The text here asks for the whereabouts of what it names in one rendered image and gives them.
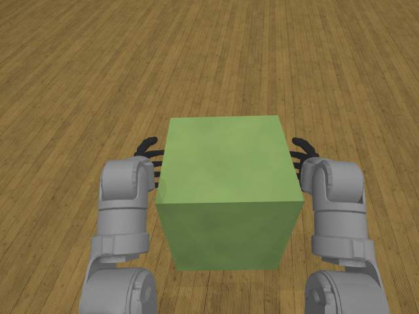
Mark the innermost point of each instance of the robot left forearm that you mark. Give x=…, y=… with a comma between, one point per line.
x=122, y=217

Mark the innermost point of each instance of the robot right forearm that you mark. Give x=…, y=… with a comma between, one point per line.
x=340, y=221

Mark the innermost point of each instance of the robot right hand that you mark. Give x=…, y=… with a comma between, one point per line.
x=308, y=148

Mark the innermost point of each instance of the carton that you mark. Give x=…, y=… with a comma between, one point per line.
x=228, y=195

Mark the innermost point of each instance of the robot left hand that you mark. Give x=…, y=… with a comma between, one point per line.
x=141, y=152

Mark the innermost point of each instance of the robot left upper arm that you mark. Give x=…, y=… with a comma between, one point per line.
x=120, y=291

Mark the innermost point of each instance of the robot right upper arm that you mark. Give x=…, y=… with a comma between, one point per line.
x=343, y=292

